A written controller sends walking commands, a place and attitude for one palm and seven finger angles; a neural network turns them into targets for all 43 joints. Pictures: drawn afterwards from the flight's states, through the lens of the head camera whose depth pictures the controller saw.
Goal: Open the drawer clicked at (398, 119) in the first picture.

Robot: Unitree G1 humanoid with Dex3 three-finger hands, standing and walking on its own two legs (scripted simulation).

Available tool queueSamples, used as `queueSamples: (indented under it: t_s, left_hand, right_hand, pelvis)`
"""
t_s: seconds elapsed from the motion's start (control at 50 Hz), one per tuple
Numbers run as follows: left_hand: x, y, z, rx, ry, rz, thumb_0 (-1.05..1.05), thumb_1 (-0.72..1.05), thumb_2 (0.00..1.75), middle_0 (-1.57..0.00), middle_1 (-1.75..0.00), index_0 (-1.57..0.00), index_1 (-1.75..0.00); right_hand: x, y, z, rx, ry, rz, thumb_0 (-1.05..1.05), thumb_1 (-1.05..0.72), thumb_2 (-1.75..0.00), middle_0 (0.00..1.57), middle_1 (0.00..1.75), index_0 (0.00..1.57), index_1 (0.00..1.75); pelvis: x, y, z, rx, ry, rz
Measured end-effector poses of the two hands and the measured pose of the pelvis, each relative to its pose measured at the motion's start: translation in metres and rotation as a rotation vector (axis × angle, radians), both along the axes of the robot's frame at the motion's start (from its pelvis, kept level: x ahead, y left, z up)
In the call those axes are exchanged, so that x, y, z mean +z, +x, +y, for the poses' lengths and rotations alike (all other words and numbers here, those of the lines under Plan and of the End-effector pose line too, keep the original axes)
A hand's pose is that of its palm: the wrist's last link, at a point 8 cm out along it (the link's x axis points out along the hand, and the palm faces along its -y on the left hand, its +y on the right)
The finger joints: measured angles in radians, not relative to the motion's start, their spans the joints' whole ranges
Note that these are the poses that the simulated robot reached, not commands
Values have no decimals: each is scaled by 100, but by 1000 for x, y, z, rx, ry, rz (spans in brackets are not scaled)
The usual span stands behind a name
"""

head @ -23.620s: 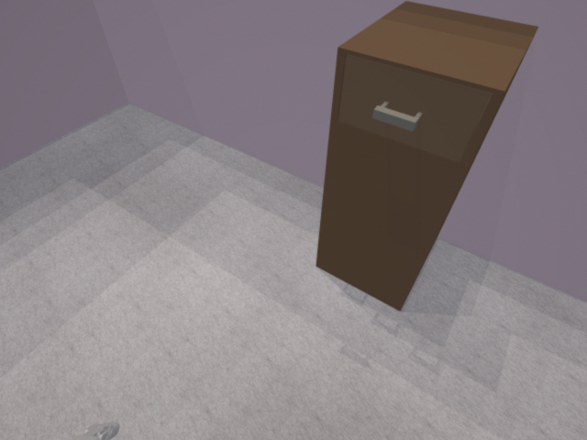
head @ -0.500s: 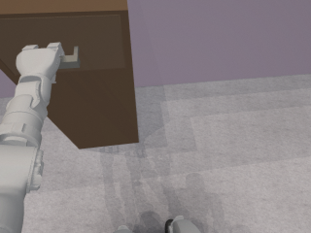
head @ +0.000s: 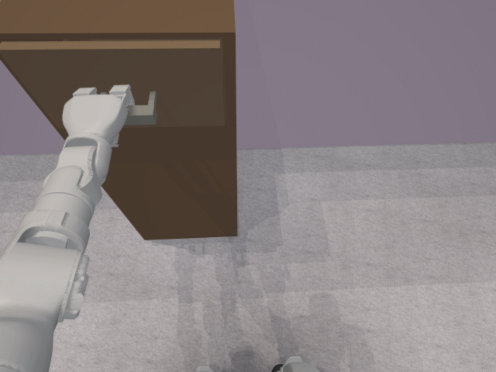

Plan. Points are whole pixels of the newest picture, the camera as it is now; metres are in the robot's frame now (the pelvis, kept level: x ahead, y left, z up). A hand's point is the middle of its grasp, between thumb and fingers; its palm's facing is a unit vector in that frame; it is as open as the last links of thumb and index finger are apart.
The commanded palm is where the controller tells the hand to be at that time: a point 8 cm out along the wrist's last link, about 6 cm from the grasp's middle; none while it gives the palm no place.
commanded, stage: pull the drawer open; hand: left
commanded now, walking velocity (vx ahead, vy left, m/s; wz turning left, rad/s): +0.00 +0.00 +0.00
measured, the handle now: (126, 106) +0.55 +0.20 +0.07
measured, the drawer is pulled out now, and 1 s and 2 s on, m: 0.02 0.07 0.22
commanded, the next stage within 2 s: none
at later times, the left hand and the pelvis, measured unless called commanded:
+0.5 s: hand (109, 139) +0.49 +0.23 +0.04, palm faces -0.06 +0.00 -1.00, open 5.8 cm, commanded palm +0.45 +0.22 +0.09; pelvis -0.02 +0.00 +0.00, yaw -3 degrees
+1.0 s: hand (101, 162) +0.45 +0.23 +0.04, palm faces +0.00 +0.00 -1.00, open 5.6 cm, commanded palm +0.43 +0.23 +0.09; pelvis +0.00 +0.01 +0.01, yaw +0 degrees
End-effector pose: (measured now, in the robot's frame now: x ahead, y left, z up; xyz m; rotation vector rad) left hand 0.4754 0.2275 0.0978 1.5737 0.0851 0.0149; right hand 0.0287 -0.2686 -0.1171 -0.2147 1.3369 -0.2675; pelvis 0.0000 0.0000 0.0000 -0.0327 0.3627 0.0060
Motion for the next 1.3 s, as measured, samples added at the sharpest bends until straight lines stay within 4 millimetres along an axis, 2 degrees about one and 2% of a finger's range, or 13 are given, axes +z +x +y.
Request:
queueSamples:
  t_s: [0.12,0.38,0.48,0.56,0.62,0.7,0.88,0.94,1.0,1.06,1.12,1.3]
  left_hand:
    - [1,1,-1,20,1,12,-1,71,83,-40,-135,-37,-135]
    - [1,1,-1,22,6,24,-1,72,82,-40,-135,-36,-135]
    - [1,-2,-1,18,0,20,0,73,82,-39,-135,-34,-135]
    - [0,-9,0,7,-12,16,0,73,81,-38,-135,-33,-135]
    - [0,-17,1,-10,-23,8,0,74,80,-37,-135,-33,-135]
    - [-1,-29,3,-30,-38,-10,0,74,81,-36,-135,-32,-135]
    - [-4,-57,3,-33,-44,-63,-1,75,84,-35,-136,-32,-135]
    - [-4,-56,3,-25,-21,-63,-1,74,84,-36,-136,-33,-135]
    - [-4,-51,4,-5,2,-47,-2,75,85,-38,-136,-34,-135]
    - [-3,-48,4,4,13,-23,-2,74,84,-39,-136,-36,-135]
    - [-1,-45,4,18,8,4,-2,73,83,-40,-135,-37,-135]
    - [-2,-47,4,22,-19,22,0,75,84,-41,-135,-35,-135]
  right_hand:
    - [2,-17,-7,-16,-17,7,0,-90,-90,20,30,20,30]
    - [5,-87,-10,-90,-39,113,0,-90,-90,20,30,20,30]
    - [7,-99,-5,-122,-30,126,0,-90,-90,20,30,20,30]
    - [7,-93,1,-135,-14,113,0,-90,-90,20,30,20,30]
    - [6,-78,4,-135,-2,82,0,-90,-90,20,30,20,30]
    - [6,-45,8,-116,11,14,0,-90,-90,20,30,20,30]
    - [13,49,12,-5,28,-173,0,-90,-90,20,30,20,30]
    - [13,70,13,61,20,-188,0,-90,-90,20,30,20,30]
    - [13,82,14,93,14,-198,0,-90,-90,20,30,20,30]
    - [11,81,13,98,14,-200,0,-90,-90,20,30,20,30]
    - [8,68,11,87,18,-179,0,-90,-90,20,30,20,30]
    - [1,-9,-1,-17,16,-45,0,-90,-90,20,30,20,30]
  pelvis:
    - [-2,-9,-4,-5,3,-1]
    - [-5,-24,-6,-21,5,7]
    - [-4,-23,-4,-43,6,5]
    - [0,-17,0,-58,6,-8]
    - [3,-11,2,-66,6,-21]
    - [6,-2,6,-67,4,-41]
    - [10,10,11,-39,1,-77]
    - [9,7,10,-10,3,-83]
    - [8,3,7,1,5,-77]
    - [7,0,5,8,7,-72]
    - [6,-4,1,8,9,-71]
    - [5,-12,-6,-24,15,-69]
